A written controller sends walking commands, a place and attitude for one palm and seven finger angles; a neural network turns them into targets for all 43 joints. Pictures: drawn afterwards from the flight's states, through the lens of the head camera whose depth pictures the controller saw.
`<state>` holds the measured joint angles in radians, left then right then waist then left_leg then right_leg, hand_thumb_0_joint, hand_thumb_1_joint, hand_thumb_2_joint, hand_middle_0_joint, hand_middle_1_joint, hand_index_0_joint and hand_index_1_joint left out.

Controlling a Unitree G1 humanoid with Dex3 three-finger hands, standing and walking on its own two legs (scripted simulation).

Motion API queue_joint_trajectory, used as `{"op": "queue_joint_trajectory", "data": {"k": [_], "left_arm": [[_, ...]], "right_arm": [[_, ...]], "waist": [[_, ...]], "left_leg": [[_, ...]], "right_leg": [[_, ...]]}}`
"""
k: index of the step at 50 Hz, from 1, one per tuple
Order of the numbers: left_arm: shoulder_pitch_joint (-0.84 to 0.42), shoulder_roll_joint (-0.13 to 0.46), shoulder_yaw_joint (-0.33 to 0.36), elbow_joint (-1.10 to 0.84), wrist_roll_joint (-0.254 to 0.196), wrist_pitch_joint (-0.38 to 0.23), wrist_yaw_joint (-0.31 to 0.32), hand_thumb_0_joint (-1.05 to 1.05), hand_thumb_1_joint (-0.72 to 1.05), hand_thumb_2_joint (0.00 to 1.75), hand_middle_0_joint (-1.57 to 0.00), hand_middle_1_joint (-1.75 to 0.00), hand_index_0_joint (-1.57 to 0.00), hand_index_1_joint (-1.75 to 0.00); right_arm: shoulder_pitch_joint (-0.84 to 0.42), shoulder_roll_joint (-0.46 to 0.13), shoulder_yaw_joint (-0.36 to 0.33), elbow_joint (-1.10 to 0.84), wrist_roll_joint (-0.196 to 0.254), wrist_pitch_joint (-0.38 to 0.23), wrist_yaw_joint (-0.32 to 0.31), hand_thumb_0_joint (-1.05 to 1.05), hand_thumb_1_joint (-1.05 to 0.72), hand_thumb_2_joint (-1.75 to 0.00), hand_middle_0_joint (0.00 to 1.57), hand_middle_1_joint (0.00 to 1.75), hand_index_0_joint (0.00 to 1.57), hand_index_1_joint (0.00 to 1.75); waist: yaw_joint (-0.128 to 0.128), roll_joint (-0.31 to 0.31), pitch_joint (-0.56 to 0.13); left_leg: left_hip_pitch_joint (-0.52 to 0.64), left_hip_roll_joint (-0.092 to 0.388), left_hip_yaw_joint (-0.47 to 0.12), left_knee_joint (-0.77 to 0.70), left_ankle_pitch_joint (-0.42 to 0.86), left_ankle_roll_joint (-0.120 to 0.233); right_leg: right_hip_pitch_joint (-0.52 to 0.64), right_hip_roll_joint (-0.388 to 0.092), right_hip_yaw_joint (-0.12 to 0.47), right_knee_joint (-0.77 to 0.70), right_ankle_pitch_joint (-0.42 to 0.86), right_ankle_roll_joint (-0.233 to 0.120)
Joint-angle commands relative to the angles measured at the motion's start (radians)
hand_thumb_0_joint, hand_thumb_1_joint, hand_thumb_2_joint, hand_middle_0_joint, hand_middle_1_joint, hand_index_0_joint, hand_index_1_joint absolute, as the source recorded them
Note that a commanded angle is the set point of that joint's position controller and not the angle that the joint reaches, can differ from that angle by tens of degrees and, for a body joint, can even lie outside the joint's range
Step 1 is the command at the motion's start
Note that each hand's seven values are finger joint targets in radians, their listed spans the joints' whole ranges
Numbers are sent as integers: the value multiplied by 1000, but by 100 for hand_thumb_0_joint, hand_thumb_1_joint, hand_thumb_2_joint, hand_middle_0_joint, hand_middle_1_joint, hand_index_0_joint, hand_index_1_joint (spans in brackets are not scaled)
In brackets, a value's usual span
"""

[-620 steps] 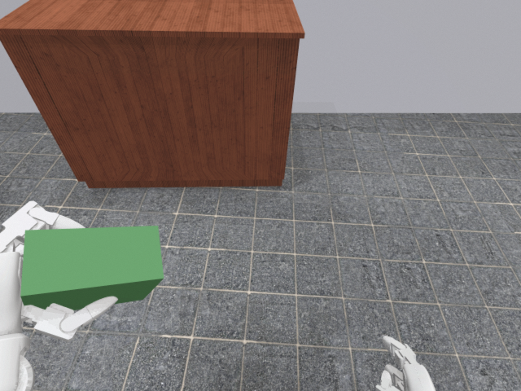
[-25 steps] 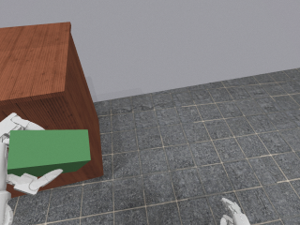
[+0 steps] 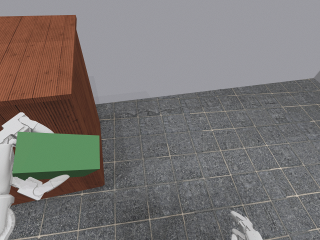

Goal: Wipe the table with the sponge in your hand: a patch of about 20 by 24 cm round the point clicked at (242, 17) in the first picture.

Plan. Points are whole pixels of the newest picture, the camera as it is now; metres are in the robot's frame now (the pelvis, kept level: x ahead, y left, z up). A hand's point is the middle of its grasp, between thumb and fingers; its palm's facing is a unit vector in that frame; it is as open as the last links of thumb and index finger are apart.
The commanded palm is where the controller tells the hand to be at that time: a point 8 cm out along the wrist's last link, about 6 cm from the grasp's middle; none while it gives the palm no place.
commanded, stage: shuffle to correct the standing spot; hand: left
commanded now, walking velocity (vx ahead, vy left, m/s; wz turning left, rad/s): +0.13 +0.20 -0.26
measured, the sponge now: (69, 157) +0.23 +0.21 +0.13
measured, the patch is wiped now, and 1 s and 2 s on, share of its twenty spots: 0.00 0.00 0.00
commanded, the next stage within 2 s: come to a stop and stand still in 1.82 s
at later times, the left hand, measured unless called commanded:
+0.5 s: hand (29, 117) +0.29 +0.30 +0.17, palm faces +0.35 -0.86 -0.37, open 10.5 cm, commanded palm +0.23 +0.34 +0.18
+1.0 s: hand (10, 97) +0.34 +0.38 +0.16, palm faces +0.27 -0.84 -0.47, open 10.5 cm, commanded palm +0.29 +0.42 +0.18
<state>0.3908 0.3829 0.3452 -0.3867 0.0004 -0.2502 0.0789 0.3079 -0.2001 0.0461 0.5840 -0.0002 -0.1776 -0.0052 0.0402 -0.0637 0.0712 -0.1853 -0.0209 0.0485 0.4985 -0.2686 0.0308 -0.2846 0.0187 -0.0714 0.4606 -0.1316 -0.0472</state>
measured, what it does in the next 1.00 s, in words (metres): steps to the left: left foot, then right foot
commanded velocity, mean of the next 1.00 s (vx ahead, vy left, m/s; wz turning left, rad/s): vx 0.09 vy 0.20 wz -0.13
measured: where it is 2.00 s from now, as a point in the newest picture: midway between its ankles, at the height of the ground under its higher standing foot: outside the picture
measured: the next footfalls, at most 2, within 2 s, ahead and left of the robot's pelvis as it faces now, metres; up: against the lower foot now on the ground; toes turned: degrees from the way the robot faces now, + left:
left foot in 0.58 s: +0.12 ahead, +0.18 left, +0.00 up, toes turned -3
right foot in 0.82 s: +0.13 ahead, +0.01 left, +0.00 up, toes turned -11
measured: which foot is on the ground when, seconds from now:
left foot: down 0.00-0.44, up 0.46-0.56, down 0.58-0.82, up 0.84-1.00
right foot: down 0.00-0.58, up 0.60-0.80, down 0.82-1.00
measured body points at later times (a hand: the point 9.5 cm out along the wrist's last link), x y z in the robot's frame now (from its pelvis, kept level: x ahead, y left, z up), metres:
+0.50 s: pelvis +0.07 +0.06 -0.02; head +0.09 +0.10 +0.43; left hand +0.26 +0.35 +0.18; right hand +0.25 -0.16 -0.07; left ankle +0.02 +0.12 -0.71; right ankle +0.08 -0.08 -0.74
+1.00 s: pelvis +0.10 +0.16 -0.01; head +0.13 +0.17 +0.44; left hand +0.32 +0.42 +0.19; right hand +0.22 -0.10 -0.10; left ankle +0.14 +0.30 -0.71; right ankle +0.09 +0.02 -0.74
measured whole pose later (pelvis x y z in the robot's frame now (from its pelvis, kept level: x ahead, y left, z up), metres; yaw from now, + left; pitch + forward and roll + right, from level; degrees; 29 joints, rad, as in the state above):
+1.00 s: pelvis +0.10 +0.16 -0.01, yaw -6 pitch +1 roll +0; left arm 0.51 0.41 0.40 -0.54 -0.01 -0.25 0.13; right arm 0.23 -0.22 0.00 0.61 -0.01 -0.06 0.01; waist -0.01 -0.04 0.05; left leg -0.47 0.06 -0.01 0.88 -0.35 0.00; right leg -0.31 -0.07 -0.07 0.62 -0.32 0.02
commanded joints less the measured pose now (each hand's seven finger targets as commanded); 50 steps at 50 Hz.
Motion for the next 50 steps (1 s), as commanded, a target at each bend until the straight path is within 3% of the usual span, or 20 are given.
{"op": "queue_joint_trajectory", "data": {"k": [1,11,15,19,21,22,23,24,25,27,29,31,33,35,39,41,42,45,48,50], "left_arm": [[-161,138,96,-256,-23,-86,33,0,10,130,-120,-160,-120,-160],[-146,152,96,-234,-27,-54,36,0,10,130,-120,-160,-120,-160],[-125,190,133,-313,-40,-55,34,0,10,130,-120,-160,-120,-160],[-69,181,138,-347,-48,-45,32,0,10,130,-120,-160,-120,-160],[-31,184,153,-331,-54,-39,37,0,10,130,-120,-160,-120,-160],[-35,186,154,-343,-60,-44,42,0,10,130,-120,-160,-120,-160],[-33,191,171,-335,-63,-55,50,0,10,130,-120,-160,-120,-160],[-43,176,164,-354,-60,-60,60,0,10,130,-120,-160,-120,-160],[-60,166,158,-370,-50,-56,61,0,10,130,-120,-160,-120,-160],[-107,159,132,-412,-36,-55,57,0,10,130,-120,-160,-120,-160],[-157,162,132,-423,-29,-71,53,0,10,130,-120,-160,-120,-160],[-188,170,133,-360,-28,-64,52,0,10,130,-120,-160,-120,-160],[-186,162,122,-340,-16,-66,56,0,10,130,-120,-160,-120,-160],[-146,161,116,-369,-13,-57,55,0,10,130,-120,-160,-120,-160],[-5,179,151,-315,-18,-45,58,0,10,130,-120,-160,-120,-160],[46,228,210,-271,-36,-52,66,0,10,130,-120,-160,-120,-160],[69,205,219,-236,-57,-49,71,0,10,130,-120,-160,-120,-160],[72,216,231,-312,-44,-55,78,0,10,130,-120,-160,-120,-160],[46,202,204,-377,-27,-56,87,0,10,130,-120,-160,-120,-160],[10,213,187,-412,-25,-46,89,0,10,130,-120,-160,-120,-160]], "right_arm": [[-118,-112,-50,-160,-2,-78,-8,0,-90,-90,20,30,20,30],[-160,-131,-54,-190,-13,0,-11,0,-90,-90,20,30,20,30],[-174,-137,-56,-215,-10,23,-9,0,-90,-90,20,30,20,30],[-158,-137,-70,-223,-6,44,4,0,-90,-90,20,30,20,30],[-167,-141,-80,-225,3,53,9,0,-90,-90,20,30,20,30],[-167,-142,-88,-220,6,53,11,0,-90,-90,20,30,20,30],[-183,-141,-93,-214,6,52,16,0,-90,-90,20,30,20,30],[-187,-139,-86,-198,3,60,21,0,-90,-90,20,30,20,30],[-183,-137,-79,-181,-2,77,28,0,-90,-90,20,30,20,30],[-156,-104,-65,-153,1,94,18,0,-90,-90,20,30,20,30],[-166,-142,-93,-194,10,58,-1,0,-90,-90,20,30,20,30],[-168,-105,-80,-188,0,32,-3,0,-90,-90,20,30,20,30],[-159,-111,-82,-158,-2,13,-5,0,-90,-90,20,30,20,30],[-174,-120,-75,-162,4,1,2,0,-90,-90,20,30,20,30],[-178,-126,-62,-177,3,24,15,0,-90,-90,20,30,20,30],[-168,-119,-77,-197,-1,40,13,0,-90,-90,20,30,20,30],[-147,-144,-90,-164,-1,52,17,0,-90,-90,20,30,20,30],[-167,-124,-82,-144,-1,74,23,0,-90,-90,20,30,20,30],[-184,-85,-78,-146,-2,65,-1,0,-90,-90,20,30,20,30],[-173,-87,-88,-137,-3,45,-24,0,-90,-90,20,30,20,30]], "waist": [[-3,86,-132],[-26,107,-140],[-24,192,-192],[-16,158,-241],[-2,44,-269],[-1,-70,-284],[7,-148,-258],[4,-94,-200],[-18,3,-171],[-80,172,-205],[-46,469,-156],[-58,315,-64],[-52,193,-108],[-35,251,-172],[-12,146,-215],[-18,-145,-235],[-29,-111,-193],[-30,-8,-177],[-33,-46,-160],[-50,36,-165]], "left_leg": [[-178,53,-84,-153,-105,-5],[-149,67,-89,-102,11,-7],[-59,92,-77,-58,377,-55],[-29,108,-40,68,641,-87],[-194,58,-11,284,554,-107],[-313,-4,3,462,349,-106],[-447,-4,-88,600,-154,-77],[-473,109,-283,584,-362,-33],[-380,164,-330,430,-359,-11],[26,27,-81,66,18,-36],[-1,254,-383,-203,-3,104],[-72,298,-497,-255,28,167],[47,264,-348,-144,379,169],[75,203,-180,-84,520,119],[-235,154,-130,72,268,35],[-525,6,-46,525,-174,-30],[-556,56,-139,684,-228,-52],[-485,155,-231,672,-165,-49],[-188,105,-39,275,-59,-34],[-30,22,74,70,66,-47]], "right_leg": [[220,-85,176,-131,-184,28],[179,-96,170,-29,-69,-20],[169,-65,95,150,210,-17],[191,-52,57,177,169,-28],[335,-134,171,155,389,-100],[395,-251,337,106,505,-178],[410,-389,533,39,577,-257],[303,-470,599,33,501,-238],[163,-440,522,63,355,-175],[-136,-167,178,179,-7,-40],[-231,38,28,574,-420,48],[-330,-7,99,774,-423,37],[-322,-46,78,660,-361,40],[-182,-45,6,412,-282,36],[318,-70,-9,2,16,16],[447,-452,474,-96,237,-169],[351,-542,562,-123,266,-223],[177,-458,338,-51,252,-165],[-18,-331,160,-38,98,-81],[-39,-264,85,49,-26,-23]]}}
